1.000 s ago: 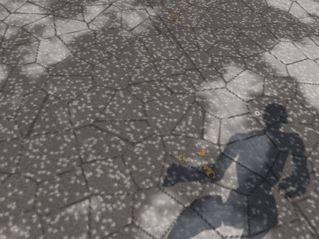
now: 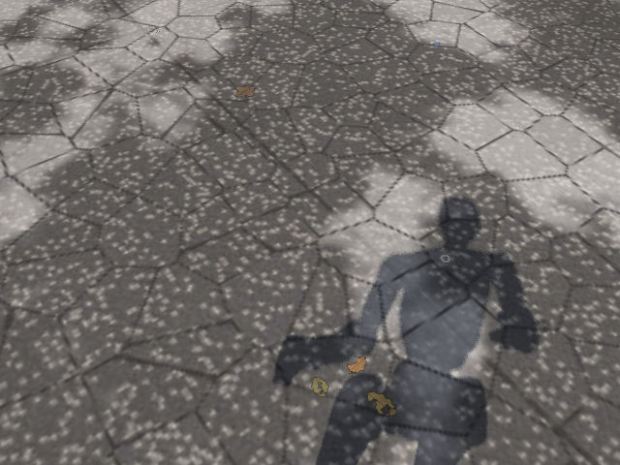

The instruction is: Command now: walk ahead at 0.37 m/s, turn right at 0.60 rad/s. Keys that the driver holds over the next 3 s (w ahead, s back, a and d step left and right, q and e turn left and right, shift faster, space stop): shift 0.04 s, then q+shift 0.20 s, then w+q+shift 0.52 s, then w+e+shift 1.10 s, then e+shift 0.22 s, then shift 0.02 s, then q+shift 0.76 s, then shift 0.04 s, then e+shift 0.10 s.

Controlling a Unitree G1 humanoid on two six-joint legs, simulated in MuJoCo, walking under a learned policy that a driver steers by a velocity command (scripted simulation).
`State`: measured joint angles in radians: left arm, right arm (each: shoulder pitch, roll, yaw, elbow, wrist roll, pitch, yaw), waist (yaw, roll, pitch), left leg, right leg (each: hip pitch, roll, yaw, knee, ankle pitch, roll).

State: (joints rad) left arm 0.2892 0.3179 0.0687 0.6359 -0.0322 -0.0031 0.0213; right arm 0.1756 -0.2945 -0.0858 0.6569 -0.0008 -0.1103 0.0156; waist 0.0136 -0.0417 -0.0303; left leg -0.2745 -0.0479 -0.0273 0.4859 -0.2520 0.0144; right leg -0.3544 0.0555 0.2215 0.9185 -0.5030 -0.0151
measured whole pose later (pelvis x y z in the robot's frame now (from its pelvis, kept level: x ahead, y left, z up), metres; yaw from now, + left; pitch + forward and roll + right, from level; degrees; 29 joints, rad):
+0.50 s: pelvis +0.18 -0.01 +0.01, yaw +12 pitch +1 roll -1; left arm 0.27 0.28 0.07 0.69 0.00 -0.09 0.01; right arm 0.28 -0.33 -0.08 0.71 0.03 -0.02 0.00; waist 0.02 0.03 -0.01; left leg -0.65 0.11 -0.02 1.21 -0.26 -0.01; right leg -0.16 -0.01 -0.11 0.35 -0.21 -0.02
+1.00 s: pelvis +0.46 +0.22 -0.01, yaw +28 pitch -1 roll +0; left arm 0.23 0.29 0.05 0.76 -0.07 -0.07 -0.01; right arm 0.36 -0.25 -0.05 0.76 -0.01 -0.09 0.04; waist -0.03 -0.04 0.06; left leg -0.24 -0.03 0.15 0.58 -0.31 0.09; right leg -0.57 -0.12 0.09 1.32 -0.18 -0.05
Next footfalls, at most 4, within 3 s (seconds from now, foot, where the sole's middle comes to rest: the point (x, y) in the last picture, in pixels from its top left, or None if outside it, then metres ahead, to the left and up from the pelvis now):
0.28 right None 0.23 -0.13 -0.77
0.82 left None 0.46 0.30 -0.77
1.30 right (175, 310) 0.89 0.38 -0.77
1.70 left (110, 214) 1.22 0.62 -0.77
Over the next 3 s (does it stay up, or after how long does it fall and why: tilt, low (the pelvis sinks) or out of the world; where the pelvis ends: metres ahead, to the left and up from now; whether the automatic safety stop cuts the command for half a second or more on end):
stays up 1.49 0.42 0.00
